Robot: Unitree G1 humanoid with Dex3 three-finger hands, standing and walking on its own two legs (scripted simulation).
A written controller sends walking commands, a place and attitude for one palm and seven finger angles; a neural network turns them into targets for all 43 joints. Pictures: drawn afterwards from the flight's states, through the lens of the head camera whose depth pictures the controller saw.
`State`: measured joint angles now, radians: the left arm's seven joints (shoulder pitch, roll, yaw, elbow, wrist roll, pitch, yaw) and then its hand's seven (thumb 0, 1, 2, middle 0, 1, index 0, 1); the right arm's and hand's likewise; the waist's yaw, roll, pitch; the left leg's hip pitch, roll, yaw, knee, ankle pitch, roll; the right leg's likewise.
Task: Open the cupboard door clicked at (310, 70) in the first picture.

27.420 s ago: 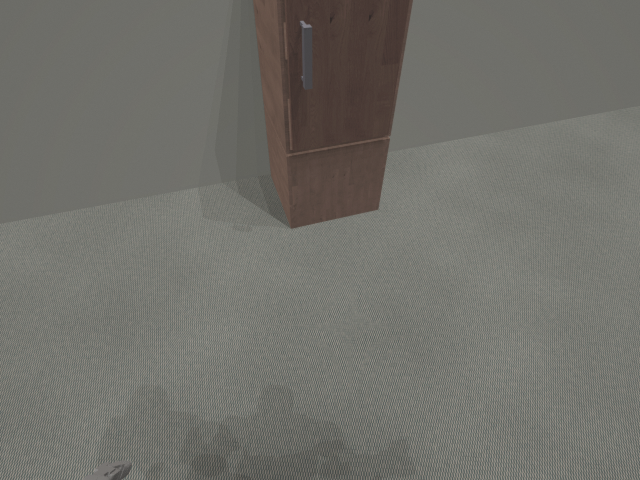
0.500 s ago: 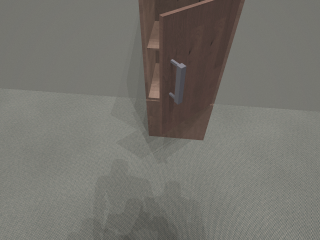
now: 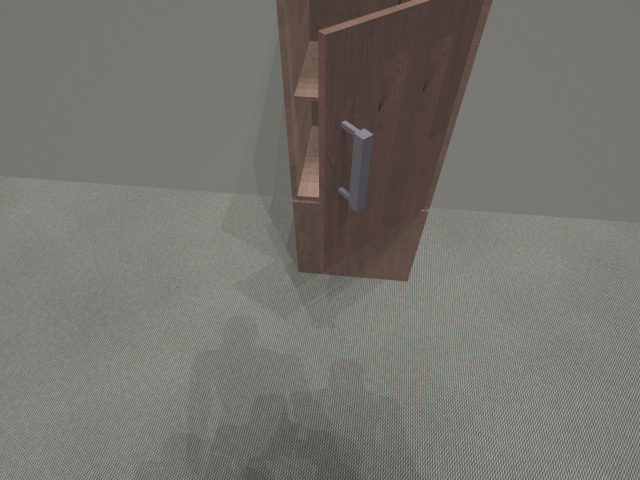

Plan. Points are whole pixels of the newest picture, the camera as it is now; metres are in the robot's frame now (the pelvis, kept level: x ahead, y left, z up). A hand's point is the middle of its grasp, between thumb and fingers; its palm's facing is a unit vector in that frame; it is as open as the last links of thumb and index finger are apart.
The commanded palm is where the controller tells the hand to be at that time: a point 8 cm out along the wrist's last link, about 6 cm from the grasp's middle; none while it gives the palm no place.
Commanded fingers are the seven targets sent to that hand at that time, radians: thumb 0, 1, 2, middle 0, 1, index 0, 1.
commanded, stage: walk to a spot facing it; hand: left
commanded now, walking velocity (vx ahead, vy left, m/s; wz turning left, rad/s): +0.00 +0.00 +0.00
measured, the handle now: (352, 167) +0.65 -0.02 -0.01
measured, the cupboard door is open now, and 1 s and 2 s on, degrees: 44 44 44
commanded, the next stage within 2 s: none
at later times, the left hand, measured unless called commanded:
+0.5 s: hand out of the picture +0.08 +0.17 -0.17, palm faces -0.12 -0.95 -0.29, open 7.4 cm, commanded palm none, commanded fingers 0.00 0.90 0.90 -0.20 -0.30 -0.20 -0.30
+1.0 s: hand out of the picture +0.12 +0.13 -0.17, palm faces -0.34 -0.91 -0.24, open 7.4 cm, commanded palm none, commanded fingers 0.00 0.90 0.90 -0.20 -0.30 -0.20 -0.30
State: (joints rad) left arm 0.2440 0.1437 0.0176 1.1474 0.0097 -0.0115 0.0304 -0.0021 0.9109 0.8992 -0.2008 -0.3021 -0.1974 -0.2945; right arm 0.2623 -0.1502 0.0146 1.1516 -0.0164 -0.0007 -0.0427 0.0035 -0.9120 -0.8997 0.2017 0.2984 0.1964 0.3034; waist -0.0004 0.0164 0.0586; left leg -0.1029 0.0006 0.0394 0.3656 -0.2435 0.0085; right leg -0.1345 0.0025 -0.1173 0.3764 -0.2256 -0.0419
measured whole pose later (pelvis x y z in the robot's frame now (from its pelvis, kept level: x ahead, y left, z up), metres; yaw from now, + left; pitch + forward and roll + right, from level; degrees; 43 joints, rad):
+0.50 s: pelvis -0.01 -0.02 -0.02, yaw -11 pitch +0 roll +2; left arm 0.18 0.19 0.09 0.99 0.03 0.05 -0.01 0.00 0.91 0.90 -0.20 -0.30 -0.20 -0.29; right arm 0.22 -0.21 -0.04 1.02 -0.03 0.03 -0.05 0.00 -0.91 -0.90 0.20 0.30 0.20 0.30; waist 0.02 0.05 0.12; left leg -0.18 0.10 0.21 0.57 -0.37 -0.03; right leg -0.34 0.00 -0.04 0.75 -0.40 -0.02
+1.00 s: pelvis +0.01 -0.04 -0.01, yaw -26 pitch +2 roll +1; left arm 0.26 0.18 0.08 0.95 0.03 0.03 0.01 0.00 0.91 0.90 -0.21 -0.30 -0.20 -0.30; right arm 0.02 -0.22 -0.05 0.88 0.00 0.05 -0.04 0.01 -0.91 -0.90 0.20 0.30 0.20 0.30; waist 0.06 -0.01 0.11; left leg -0.45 0.01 -0.05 0.90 -0.42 -0.06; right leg -0.26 0.13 0.19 0.47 -0.23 -0.07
